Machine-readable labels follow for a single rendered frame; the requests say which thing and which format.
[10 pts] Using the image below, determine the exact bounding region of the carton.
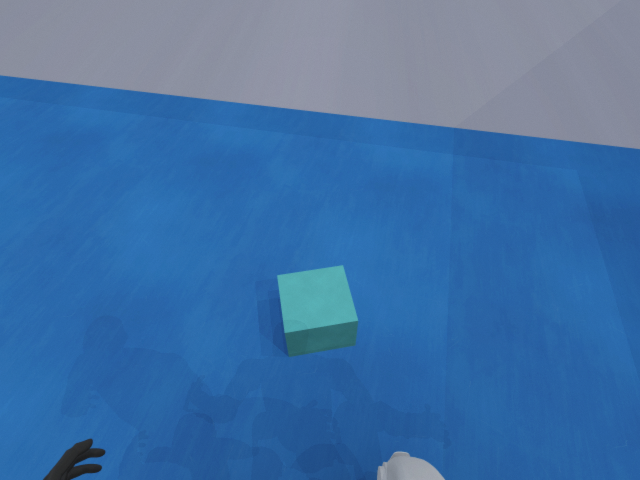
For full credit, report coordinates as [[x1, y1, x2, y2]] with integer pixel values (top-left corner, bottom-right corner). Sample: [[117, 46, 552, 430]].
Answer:
[[277, 265, 358, 357]]

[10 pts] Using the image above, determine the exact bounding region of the left robot hand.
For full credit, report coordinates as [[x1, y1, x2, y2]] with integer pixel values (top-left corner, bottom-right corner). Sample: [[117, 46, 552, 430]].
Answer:
[[43, 439, 105, 480]]

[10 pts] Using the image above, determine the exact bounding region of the right robot thigh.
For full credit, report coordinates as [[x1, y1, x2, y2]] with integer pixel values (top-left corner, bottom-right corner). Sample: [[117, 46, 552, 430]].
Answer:
[[377, 456, 445, 480]]

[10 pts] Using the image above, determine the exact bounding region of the right robot shin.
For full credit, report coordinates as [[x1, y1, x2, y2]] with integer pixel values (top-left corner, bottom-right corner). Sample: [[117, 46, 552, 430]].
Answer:
[[389, 452, 410, 460]]

